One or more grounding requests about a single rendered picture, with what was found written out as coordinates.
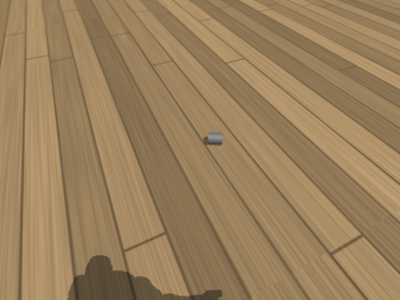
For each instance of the can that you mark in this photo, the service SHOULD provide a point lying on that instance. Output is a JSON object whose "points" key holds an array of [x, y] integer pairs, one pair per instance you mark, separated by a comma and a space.
{"points": [[215, 138]]}

